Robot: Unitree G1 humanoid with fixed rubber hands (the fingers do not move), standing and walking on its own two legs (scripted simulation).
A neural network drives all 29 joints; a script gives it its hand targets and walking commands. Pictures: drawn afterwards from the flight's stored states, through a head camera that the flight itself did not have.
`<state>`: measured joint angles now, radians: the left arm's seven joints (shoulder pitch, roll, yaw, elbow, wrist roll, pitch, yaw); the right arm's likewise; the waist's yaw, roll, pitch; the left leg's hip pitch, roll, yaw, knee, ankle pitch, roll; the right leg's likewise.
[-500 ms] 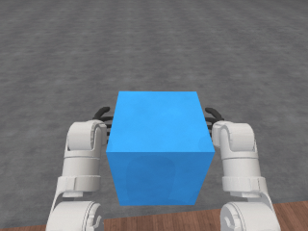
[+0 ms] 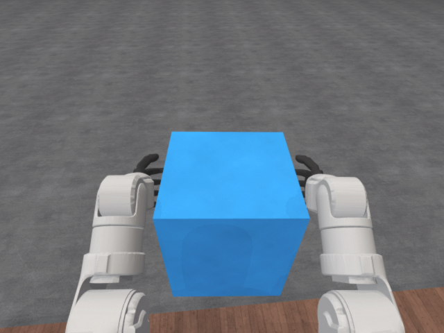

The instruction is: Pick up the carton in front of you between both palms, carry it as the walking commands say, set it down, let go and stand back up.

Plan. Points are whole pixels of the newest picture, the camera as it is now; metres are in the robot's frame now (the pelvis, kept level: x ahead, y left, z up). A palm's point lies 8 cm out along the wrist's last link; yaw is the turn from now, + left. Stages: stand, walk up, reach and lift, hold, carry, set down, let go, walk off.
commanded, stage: carry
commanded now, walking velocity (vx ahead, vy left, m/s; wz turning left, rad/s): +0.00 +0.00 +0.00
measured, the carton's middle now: (227, 215) +0.34 +0.00 +0.06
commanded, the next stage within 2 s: none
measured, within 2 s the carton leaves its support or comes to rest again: neither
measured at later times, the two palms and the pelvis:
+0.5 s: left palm (140, 189) +0.34 +0.15 +0.13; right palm (313, 191) +0.34 -0.15 +0.13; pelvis +0.00 +0.00 +0.00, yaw +0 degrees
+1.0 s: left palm (183, 143) +0.49 +0.09 +0.12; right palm (320, 143) +0.49 -0.21 +0.12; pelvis +0.13 -0.06 +0.00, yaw -2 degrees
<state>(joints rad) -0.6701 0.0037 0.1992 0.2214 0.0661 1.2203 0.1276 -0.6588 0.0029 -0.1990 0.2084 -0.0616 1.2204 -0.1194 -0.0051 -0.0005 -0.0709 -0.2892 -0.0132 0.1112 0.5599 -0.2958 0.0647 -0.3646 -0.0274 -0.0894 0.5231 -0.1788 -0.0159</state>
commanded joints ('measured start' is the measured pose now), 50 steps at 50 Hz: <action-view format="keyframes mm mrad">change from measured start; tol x16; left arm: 1 -726 -1129 -567 -119 -426 -27 -245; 39 -572 -1050 -485 -4 -351 -32 -235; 45 -838 -1129 -602 -259 -463 -58 -244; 50 -749 -1107 -627 -280 -486 -29 -240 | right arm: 1 -736 1115 570 -119 423 -29 242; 50 -693 1104 612 -201 412 -32 180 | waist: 1 -1 7 -374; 35 -39 137 -322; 37 14 63 -375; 39 56 -338 -377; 43 49 -37 -329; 50 67 -88 -347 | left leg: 1 84 154 -137 -93 217 7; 20 81 158 -136 -98 214 8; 26 164 311 -421 -301 -406 152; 32 322 309 -336 -209 92 176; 36 148 220 -158 -74 84 96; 39 -529 -20 6 486 -269 -44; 41 -619 45 -113 691 -274 -15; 50 -611 71 -67 499 11 -47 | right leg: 1 175 -108 109 -37 139 -38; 22 152 -89 86 -35 -31 -35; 29 -346 -11 30 330 -270 -48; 34 -190 38 -22 183 -228 -36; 37 282 52 -41 -78 -82 -53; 39 631 -345 663 -215 -122 -210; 50 529 -202 286 -105 341 -216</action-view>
